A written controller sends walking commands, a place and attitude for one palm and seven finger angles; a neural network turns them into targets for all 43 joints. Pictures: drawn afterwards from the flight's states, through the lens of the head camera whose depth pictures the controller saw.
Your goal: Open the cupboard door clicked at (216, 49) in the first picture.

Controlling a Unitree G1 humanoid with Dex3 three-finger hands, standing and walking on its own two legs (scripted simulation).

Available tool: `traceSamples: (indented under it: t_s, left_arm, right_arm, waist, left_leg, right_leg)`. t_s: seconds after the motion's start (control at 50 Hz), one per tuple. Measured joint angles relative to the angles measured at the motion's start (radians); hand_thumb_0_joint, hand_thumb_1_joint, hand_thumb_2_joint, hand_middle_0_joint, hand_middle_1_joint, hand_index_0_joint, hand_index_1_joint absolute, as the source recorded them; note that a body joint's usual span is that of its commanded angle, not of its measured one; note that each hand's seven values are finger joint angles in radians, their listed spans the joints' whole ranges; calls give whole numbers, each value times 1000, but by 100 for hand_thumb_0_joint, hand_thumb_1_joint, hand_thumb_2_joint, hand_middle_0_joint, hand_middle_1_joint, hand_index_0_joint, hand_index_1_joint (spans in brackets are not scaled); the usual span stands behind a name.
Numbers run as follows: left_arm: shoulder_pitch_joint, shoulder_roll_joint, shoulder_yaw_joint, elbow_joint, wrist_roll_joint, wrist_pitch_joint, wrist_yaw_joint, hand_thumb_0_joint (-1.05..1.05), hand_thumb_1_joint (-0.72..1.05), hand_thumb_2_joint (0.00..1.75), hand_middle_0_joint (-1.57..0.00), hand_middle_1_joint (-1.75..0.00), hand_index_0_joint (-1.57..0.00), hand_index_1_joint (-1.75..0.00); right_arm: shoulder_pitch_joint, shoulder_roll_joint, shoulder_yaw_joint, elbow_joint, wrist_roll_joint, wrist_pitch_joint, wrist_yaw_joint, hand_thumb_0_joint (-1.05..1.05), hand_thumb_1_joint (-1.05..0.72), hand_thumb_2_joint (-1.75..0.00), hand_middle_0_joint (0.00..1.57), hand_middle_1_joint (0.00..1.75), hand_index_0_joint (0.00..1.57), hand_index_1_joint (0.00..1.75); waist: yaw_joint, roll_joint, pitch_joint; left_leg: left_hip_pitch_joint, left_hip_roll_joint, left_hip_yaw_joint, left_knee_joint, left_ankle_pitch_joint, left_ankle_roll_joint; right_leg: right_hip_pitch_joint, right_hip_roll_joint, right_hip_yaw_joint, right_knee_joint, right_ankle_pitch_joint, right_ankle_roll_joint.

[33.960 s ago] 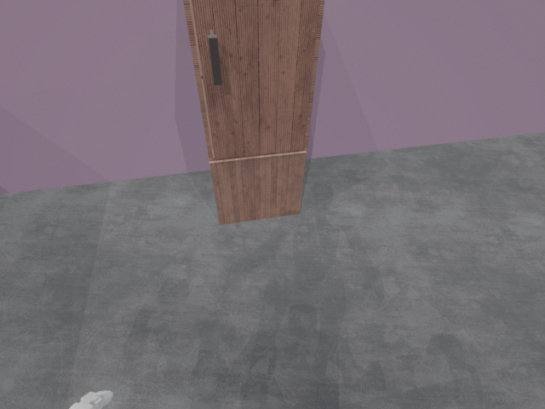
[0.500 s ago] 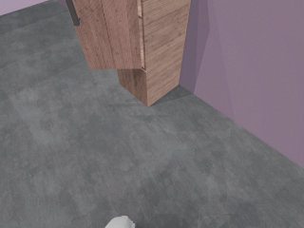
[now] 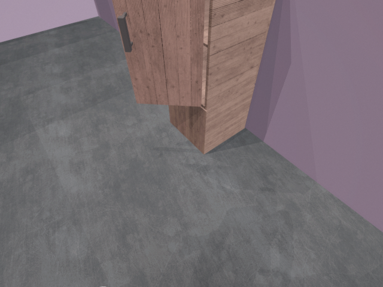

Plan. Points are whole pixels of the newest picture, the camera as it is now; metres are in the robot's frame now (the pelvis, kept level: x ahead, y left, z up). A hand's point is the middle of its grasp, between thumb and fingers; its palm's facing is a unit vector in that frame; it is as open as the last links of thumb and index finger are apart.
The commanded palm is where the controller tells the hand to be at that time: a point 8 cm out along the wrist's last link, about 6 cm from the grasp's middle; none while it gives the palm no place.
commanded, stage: take the last steps up to it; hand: left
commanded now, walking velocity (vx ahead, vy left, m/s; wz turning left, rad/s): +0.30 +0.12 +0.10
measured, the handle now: (126, 32) +1.01 +0.32 +0.05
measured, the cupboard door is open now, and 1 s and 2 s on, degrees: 47 47 47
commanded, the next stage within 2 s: come to a stop and stand still in 1.06 s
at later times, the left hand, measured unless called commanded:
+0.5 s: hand out of the picture +0.06 +0.21 -0.18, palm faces +0.22 -0.96 -0.15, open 7.3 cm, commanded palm none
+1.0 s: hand (119, 174) +0.46 +0.26 -0.16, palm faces +0.00 -0.98 -0.21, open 7.4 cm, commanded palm none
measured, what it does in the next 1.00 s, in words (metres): walks ahead: right foot, then left foot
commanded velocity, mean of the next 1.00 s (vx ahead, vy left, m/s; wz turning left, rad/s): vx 0.28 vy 0.07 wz -0.03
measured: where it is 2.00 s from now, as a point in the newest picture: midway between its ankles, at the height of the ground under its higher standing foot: (182, 255)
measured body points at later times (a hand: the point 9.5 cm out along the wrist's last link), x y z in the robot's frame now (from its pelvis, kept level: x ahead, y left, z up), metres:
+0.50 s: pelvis +0.17 +0.06 -0.02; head +0.20 +0.08 +0.43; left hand +0.05 +0.26 -0.17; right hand +0.29 -0.17 -0.16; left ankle +0.24 +0.18 -0.74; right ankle +0.05 -0.11 -0.74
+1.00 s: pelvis +0.34 +0.08 -0.01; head +0.36 +0.06 +0.44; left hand +0.46 +0.31 -0.14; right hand +0.27 -0.14 -0.17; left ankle +0.24 +0.18 -0.73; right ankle +0.39 -0.02 -0.74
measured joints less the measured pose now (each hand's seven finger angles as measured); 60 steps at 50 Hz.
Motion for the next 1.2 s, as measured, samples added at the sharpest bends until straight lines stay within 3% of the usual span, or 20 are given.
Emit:
traceSamples:
  t_s: [0.06, 0.1, 0.14, 0.18, 0.3, 0.42, 0.48, 0.52, 0.58, 0.64, 0.78, 0.88, 0.96, 1.0, 1.04, 1.08, 1.12, 1.2]
  left_arm:
    - [-2, -9, 0, -8, 3, -31, 2, 1, 91, 90, -20, -30, -20, -29]
    - [-1, -29, -4, -6, 1, -47, 10, 1, 91, 90, -20, -30, -20, -29]
    - [24, -44, -8, -2, -3, -58, 19, 1, 91, 90, -20, -30, -20, -29]
    - [58, -52, -2, 13, -8, -64, 33, 0, 92, 90, -20, -30, -20, -29]
    - [147, -42, -3, 88, -7, -77, 33, 0, 94, 90, -20, -30, -20, -29]
    - [218, -54, -12, 147, 2, -74, 27, 1, 92, 90, -20, -30, -20, -29]
    - [257, -53, -9, 170, 2, -61, 26, 1, 92, 90, -20, -30, -20, -29]
    - [258, -50, -7, 182, -4, -41, 24, 1, 91, 90, -20, -30, -20, -29]
    - [210, -30, -4, 179, -9, -18, 29, 1, 91, 90, -20, -30, -20, -29]
    - [144, -19, 5, 149, -6, -17, 26, 1, 91, 90, -20, -30, -20, -29]
    - [6, -21, 14, 50, -1, -19, 14, 1, 92, 90, -19, -30, -20, -29]
    - [-55, -22, 10, 11, -2, -17, 8, 1, 91, 90, -19, -30, -19, -29]
    - [-68, -19, 4, -3, 1, -27, 7, 1, 91, 90, -19, -30, -20, -29]
    - [-70, -26, 2, 1, 2, -52, 9, 1, 91, 90, -20, -30, -20, -29]
    - [-60, -36, -7, 7, -5, -71, 16, 0, 91, 90, -20, -30, -20, -29]
    - [-33, -48, -11, 17, -11, -75, 27, 0, 91, 90, -20, -30, -20, -29]
    - [-3, -54, 1, 30, -22, -78, 43, 0, 93, 90, -20, -30, -20, -29]
    - [47, -23, 6, 65, -15, -75, 46, -2, 96, 90, -20, -30, -20, -29]
  right_arm:
    - [39, -3, -5, 23, 8, 4, 1, 1, -91, -90, 21, 30, 20, 30]
    - [42, -14, -13, 41, 6, 20, 6, 1, -91, -90, 21, 30, 20, 29]
    - [32, -23, -20, 54, 1, 32, 12, 1, -91, -90, 20, 30, 20, 29]
    - [12, -28, -28, 52, -2, 36, 17, 1, -91, -90, 20, 30, 20, 29]
    - [-50, -33, -39, 14, -1, 28, 29, 1, -91, -90, 20, 30, 19, 29]
    - [-130, -35, -33, -10, 3, 17, 42, 1, -91, -90, 20, 30, 19, 29]
    - [-165, -30, -24, -31, 1, -7, 43, 1, -91, -90, 20, 30, 19, 29]
    - [-188, -21, -22, -48, -6, -35, 30, 1, -91, -90, 20, 30, 19, 29]
    - [-194, 10, -9, -60, -5, -52, 9, 1, -91, -90, 20, 30, 20, 29]
    - [-165, 30, -12, -58, 3, -63, -13, 0, -92, -90, 20, 30, 20, 29]
    - [-62, -1, -16, -8, -1, -59, -18, -1, -94, -90, 21, 30, 20, 29]
    - [16, 4, -10, 37, -7, -43, -10, 0, -93, -90, 20, 30, 20, 29]
    - [67, 15, -4, 67, -8, -32, -8, 1, -92, -90, 20, 30, 20, 29]
    - [77, 16, -3, 84, 0, -24, -5, 1, -91, -90, 20, 30, 20, 29]
    - [64, 16, -4, 94, 6, -10, -2, 1, -91, -90, 20, 30, 20, 29]
    - [41, 15, -7, 95, 9, 0, -2, 1, -91, -90, 20, 30, 20, 29]
    - [12, 15, -10, 84, 9, 6, -4, 1, -91, -90, 20, 30, 20, 29]
    - [-47, 19, -14, 51, 9, 5, 1, 1, -91, -90, 20, 30, 19, 29]
  waist:
    - [-3, 7, -4]
    - [-9, 33, 8]
    - [-6, 37, 9]
    - [-5, 27, 7]
    - [4, -3, 4]
    - [50, -14, 16]
    - [66, -25, 16]
    - [56, -32, 26]
    - [55, -53, 43]
    - [47, -53, 36]
    - [24, -37, 0]
    - [-7, -24, -5]
    - [-28, -15, -1]
    - [-30, 6, 11]
    - [-34, 18, 30]
    - [-29, 18, 38]
    - [-25, 14, 38]
    - [-11, -2, 25]
  left_leg:
    - [-35, -1, -1, 134, -91, -11]
    - [-122, 12, -16, 366, -178, -18]
    - [-220, 28, -9, 555, -136, -32]
    - [-303, 58, -1, 645, -58, -49]
    - [-430, 139, 13, 545, 90, -96]
    - [-391, 138, 58, 286, 96, -89]
    - [-302, 111, 91, 148, 87, -67]
    - [-302, 99, 98, 188, 111, -31]
    - [-261, 88, 125, 217, 46, -5]
    - [-183, 75, 144, 133, 54, -4]
    - [-28, 35, 174, -49, 76, 7]
    - [37, 28, 180, -79, 36, -8]
    - [56, 50, 189, -8, -50, -39]
    - [9, 85, 170, 148, -122, -50]
    - [-95, 89, 105, 410, -201, -57]
    - [-190, 90, 67, 576, -187, -66]
    - [-265, 105, 49, 611, -142, -79]
    - [-334, 130, 43, 476, -50, -95]
  right_leg:
    - [85, 19, -15, -134, 63, -24]
    - [105, 24, -45, -109, 49, -50]
    - [147, 22, -61, -146, 40, -54]
    - [194, 20, -66, -212, 57, -46]
    - [315, 0, -90, -375, 85, -25]
    - [388, -39, -109, -379, 20, 32]
    - [391, -69, -103, -283, -66, 63]
    - [307, -88, -65, -44, -153, 29]
    - [111, -54, 22, 382, -160, -26]
    - [-36, -35, 16, 512, -66, -36]
    - [-166, -33, 3, 298, 97, -27]
    - [-107, -29, 6, 65, 120, -31]
    - [6, -3, -11, -105, 130, -45]
    - [39, 24, -24, -118, 100, -77]
    - [67, 36, -40, -111, 68, -81]
    - [114, 45, -47, -160, 76, -71]
    - [160, 54, -54, -225, 93, -73]
    - [228, 62, -63, -317, 109, -69]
